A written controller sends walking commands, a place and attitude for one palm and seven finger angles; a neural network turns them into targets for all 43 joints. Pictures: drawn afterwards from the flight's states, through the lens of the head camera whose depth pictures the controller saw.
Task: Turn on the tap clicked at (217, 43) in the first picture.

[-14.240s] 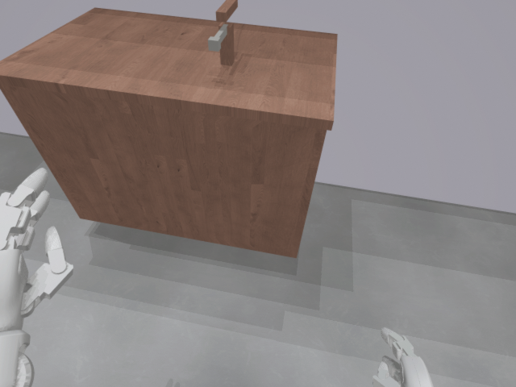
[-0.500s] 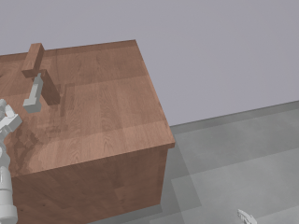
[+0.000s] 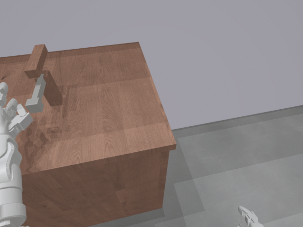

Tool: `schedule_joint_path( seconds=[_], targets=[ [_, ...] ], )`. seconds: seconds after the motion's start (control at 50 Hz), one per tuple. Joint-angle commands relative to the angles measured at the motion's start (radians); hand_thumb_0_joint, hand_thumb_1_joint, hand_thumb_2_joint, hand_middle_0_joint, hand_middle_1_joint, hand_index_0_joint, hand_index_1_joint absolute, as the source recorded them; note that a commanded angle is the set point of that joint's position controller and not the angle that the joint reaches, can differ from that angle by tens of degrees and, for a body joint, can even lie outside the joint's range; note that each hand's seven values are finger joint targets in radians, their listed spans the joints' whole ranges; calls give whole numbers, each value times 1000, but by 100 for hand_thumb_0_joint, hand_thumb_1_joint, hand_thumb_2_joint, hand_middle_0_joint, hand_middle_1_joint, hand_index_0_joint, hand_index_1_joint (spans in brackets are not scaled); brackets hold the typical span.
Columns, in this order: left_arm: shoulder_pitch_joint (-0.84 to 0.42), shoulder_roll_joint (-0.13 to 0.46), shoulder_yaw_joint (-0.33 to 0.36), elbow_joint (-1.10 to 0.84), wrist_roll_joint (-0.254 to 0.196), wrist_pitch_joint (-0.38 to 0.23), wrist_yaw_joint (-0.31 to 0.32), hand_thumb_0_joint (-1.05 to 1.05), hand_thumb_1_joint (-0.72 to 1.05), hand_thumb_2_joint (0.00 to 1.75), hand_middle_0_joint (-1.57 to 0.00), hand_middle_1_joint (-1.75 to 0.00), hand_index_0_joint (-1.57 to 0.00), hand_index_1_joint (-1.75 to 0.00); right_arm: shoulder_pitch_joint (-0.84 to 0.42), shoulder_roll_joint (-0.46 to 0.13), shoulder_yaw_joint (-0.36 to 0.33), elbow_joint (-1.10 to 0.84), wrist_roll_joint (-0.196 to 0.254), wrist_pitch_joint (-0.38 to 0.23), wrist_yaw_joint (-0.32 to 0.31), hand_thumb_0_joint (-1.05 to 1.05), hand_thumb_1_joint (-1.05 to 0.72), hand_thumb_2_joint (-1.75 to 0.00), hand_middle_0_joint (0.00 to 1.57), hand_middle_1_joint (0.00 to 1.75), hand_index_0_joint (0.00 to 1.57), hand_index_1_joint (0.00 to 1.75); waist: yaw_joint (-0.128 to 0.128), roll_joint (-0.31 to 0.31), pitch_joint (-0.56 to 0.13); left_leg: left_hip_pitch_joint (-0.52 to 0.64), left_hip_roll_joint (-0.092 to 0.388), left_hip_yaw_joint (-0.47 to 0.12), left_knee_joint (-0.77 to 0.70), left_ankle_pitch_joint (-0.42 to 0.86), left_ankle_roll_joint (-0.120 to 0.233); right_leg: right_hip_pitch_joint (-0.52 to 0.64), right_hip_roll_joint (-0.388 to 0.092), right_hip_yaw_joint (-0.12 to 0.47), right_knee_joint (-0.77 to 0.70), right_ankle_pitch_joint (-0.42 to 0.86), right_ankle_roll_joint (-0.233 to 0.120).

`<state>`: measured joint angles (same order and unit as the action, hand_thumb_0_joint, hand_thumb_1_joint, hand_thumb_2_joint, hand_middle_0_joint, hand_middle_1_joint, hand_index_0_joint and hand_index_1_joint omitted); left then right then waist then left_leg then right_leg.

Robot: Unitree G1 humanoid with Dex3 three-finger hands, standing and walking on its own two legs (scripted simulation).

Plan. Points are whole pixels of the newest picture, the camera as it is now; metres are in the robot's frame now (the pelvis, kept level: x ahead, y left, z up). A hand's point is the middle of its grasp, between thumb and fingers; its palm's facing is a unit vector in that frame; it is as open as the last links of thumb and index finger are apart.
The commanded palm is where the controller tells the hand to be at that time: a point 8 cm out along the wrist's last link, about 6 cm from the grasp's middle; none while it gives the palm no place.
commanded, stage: push the lever round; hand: left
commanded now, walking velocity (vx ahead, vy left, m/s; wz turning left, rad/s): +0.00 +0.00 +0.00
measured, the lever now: (34, 105) +0.36 +0.33 +0.14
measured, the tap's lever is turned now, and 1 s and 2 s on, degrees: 0 22 50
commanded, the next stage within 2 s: none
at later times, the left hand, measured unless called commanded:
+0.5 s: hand (37, 115) +0.34 +0.31 +0.14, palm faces +0.54 -0.84 -0.07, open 7.6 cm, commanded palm +0.30 +0.34 +0.14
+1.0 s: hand (54, 110) +0.35 +0.27 +0.14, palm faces +0.63 -0.78 -0.05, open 7.6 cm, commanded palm +0.31 +0.29 +0.14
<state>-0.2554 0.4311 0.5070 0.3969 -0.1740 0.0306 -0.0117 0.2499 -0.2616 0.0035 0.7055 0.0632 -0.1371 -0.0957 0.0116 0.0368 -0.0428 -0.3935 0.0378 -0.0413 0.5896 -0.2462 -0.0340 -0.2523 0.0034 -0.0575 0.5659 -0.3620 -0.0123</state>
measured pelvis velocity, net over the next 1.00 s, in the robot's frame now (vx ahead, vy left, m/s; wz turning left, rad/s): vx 0.00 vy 0.00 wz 0.01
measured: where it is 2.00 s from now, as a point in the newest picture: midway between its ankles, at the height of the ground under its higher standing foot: outside the picture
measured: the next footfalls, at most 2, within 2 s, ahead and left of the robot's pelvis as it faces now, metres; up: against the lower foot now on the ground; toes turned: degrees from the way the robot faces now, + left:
none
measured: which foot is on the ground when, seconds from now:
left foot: down 0.00-1.00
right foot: down 0.00-1.00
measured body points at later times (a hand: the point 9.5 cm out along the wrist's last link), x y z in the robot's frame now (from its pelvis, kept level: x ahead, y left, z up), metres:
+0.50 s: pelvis +0.00 +0.00 +0.00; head +0.00 -0.01 +0.45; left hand +0.30 +0.35 +0.14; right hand +0.14 -0.26 -0.11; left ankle +0.04 +0.14 -0.73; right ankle -0.04 -0.11 -0.73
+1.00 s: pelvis +0.00 +0.00 +0.00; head +0.00 -0.01 +0.45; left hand +0.31 +0.31 +0.14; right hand +0.16 -0.24 -0.10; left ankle +0.04 +0.14 -0.73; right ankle -0.04 -0.11 -0.73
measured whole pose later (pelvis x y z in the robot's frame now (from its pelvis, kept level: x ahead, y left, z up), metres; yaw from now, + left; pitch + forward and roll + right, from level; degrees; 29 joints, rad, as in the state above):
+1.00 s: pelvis +0.00 +0.00 +0.00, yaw +1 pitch +2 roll +0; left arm -0.33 0.23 0.33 0.30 -0.09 0.10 0.34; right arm 0.18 -0.24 0.01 0.74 0.04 -0.10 -0.07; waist 0.03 0.04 -0.04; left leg -0.38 0.03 -0.05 0.59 -0.24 -0.03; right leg -0.24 -0.01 -0.07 0.58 -0.37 -0.01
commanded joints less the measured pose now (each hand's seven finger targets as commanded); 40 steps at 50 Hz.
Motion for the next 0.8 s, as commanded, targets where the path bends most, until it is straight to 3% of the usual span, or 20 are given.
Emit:
schedule_joint_path(
  seconds=[0.0, 0.04, 0.06, 0.12, 0.16, 0.24, 0.28, 0.32, 0.34, 0.42, 0.44, 0.46, 0.48, 0.54, 0.58, 0.64, 0.66, 0.72, 0.74, 0.78],
  targets=[
    [-334, 316, 53, -215, -5, -65, 3, 0, 90, 90, -15, -15, -15, -15, -53, -141, -45, -130, -1, -46, -14, 0, -90, -90, 20, 30, 20, 30, -13, 45, -220, 202, -47, 29, -49, 182, 61, -46, 24, 15, -87, 296, 2],
    [-350, 323, 54, -228, 3, -61, 10, 0, 90, 90, -15, -15, -15, -15, -60, -136, -41, -124, 2, -42, -16, 0, -90, -90, 20, 30, 20, 30, -10, 96, -214, 211, -46, 30, -49, 188, 59, -46, 23, 18, -88, 298, -1],
    [-363, 292, 26, -226, 1, -58, 11, 0, 90, 90, -15, -15, -15, -15, -54, -137, -42, -127, 0, -45, -13, 0, -90, -90, 20, 30, 20, 30, -23, 59, -217, 209, -47, 27, -50, 181, 61, -53, 22, 15, -90, 295, 3],
    [-370, 309, 37, -193, -8, -57, 10, 0, 90, 90, -15, -15, -15, -15, -50, -143, -45, -120, 2, -46, -17, 0, -90, -90, 20, 30, 20, 30, -28, 20, -206, 192, -47, 36, -45, 163, 64, -56, 22, 22, -97, 293, 9],
    [-387, 287, 17, -220, 0, -71, 13, 0, 90, 90, -15, -15, -15, -15, -51, -136, -45, -117, 0, -46, -14, 0, -90, -90, 20, 30, 20, 30, -26, 63, -220, 208, -47, 34, -44, 179, 62, -53, 21, 23, -90, 306, 4],
    [-375, 298, 31, -215, 0, -81, 21, 0, 90, 90, -15, -15, -15, -15, -54, -138, -46, -108, 0, -45, -13, 0, -90, -90, 20, 30, 20, 30, -22, 49, -216, 209, -46, 33, -40, 181, 63, -51, 24, 22, -91, 311, 4],
    [-402, 268, -1, -214, -3, -81, 22, 0, 90, 90, -15, -15, -15, -15, -57, -136, -46, -113, 3, -47, -12, 0, -90, -90, 20, 30, 20, 30, -30, 45, -205, 204, -45, 33, -44, 162, 62, -64, 22, 23, -93, 294, 6],
    [-377, 232, -21, -248, -1, -82, 38, 0, 90, 90, -15, -15, -15, -15, -65, -131, -48, -124, 1, -51, -9, 0, -90, -90, 20, 30, 20, 30, -16, 61, -236, 221, -48, 30, -45, 177, 62, -51, 23, 21, -87, 297, 3],
    [-388, 236, -12, -252, 5, -82, 54, 0, 90, 90, -15, -15, -15, -15, -67, -129, -45, -116, 1, -50, -9, 0, -90, -90, 20, 30, 20, 30, -16, 62, -218, 220, -45, 25, -48, 168, 61, -56, 23, 17, -90, 285, 1],
    [-380, 225, -14, -245, 8, -65, 96, 0, 90, 90, -15, -15, -15, -15, -77, -132, -45, -116, -2, -48, -6, 0, -90, -90, 20, 30, 20, 30, -16, 18, -202, 198, -46, 24, -53, 148, 61, -55, 22, 17, -93, 271, 5],
    [-392, 224, -12, -268, 20, -67, 112, 0, 90, 90, -15, -15, -15, -15, -87, -128, -42, -114, -2, -44, -7, 0, -90, -90, 20, 30, 20, 30, -11, 56, -201, 204, -46, 27, -55, 141, 59, -56, 21, 18, -93, 255, 2],
    [-412, 190, -45, -285, 24, -66, 122, 0, 90, 90, -15, -15, -15, -15, -89, -125, -41, -119, -4, -47, -4, 0, -90, -90, 20, 30, 20, 30, -20, 63, -211, 216, -47, 27, -55, 143, 59, -62, 19, 18, -91, 256, 2],
    [-400, 192, -40, -270, 26, -60, 132, 0, 90, 90, -15, -15, -15, -15, -87, -126, -43, -115, -5, -46, -4, 0, -90, -90, 20, 30, 20, 30, -16, 38, -209, 209, -45, 22, -57, 140, 58, -58, 22, 14, -90, 251, 1],
    [-412, 167, -56, -302, 37, -56, 162, 0, 90, 90, -15, -15, -15, -15, -100, -122, -41, -112, -7, -41, -2, 0, -90, -90, 20, 30, 20, 30, -16, 47, -209, 220, -43, 22, -56, 147, 58, -58, 22, 13, -90, 253, -1],
    [-414, 114, -101, -333, 40, -53, 180, 0, 90, 90, -15, -15, -15, -15, -105, -120, -43, -119, -11, -43, 2, 0, -90, -90, 20, 30, 20, 30, -17, 46, -240, 241, -43, 18, -54, 163, 56, -57, 23, 9, -82, 264, -2],
    [-400, 147, -61, -311, 50, -39, 215, 0, 90, 90, -15, -15, -15, -15, -117, -123, -39, -107, -13, -32, 0, 0, -90, -90, 20, 30, 20, 30, -8, 38, -206, 218, -43, 19, -57, 149, 55, -52, 21, 11, -88, 250, -4],
    [-436, 92, -115, -321, 52, -36, 223, 0, 90, 90, -15, -15, -15, -15, -121, -118, -36, -114, -13, -32, 4, 0, -90, -90, 20, 30, 20, 30, -24, 34, -207, 221, -46, 20, -57, 143, 55, -63, 18, 10, -87, 248, 0],
    [-444, 103, -102, -306, 60, -20, 253, 0, 90, 90, -15, -15, -15, -15, -124, -120, -38, -111, -18, -25, 3, 0, -90, -90, 20, 30, 20, 30, -19, 12, -217, 218, -46, 22, -53, 148, 56, -56, 19, 10, -86, 254, 0],
    [-444, 116, -88, -322, 69, -18, 264, 0, 90, 90, -15, -15, -15, -15, -130, -118, -37, -107, -19, -19, 3, 0, -90, -90, 20, 30, 20, 30, -12, 45, -222, 223, -46, 22, -54, 153, 53, -51, 19, 12, -85, 252, -4],
    [-455, 51, -146, -338, 77, -14, 280, 0, 90, 90, -15, -15, -15, -15, -135, -111, -38, -112, -20, -18, 7, 0, -90, -90, 20, 30, 20, 30, -21, 44, -232, 238, -44, 19, -52, 163, 51, -59, 20, 8, -80, 258, -5]
  ],
)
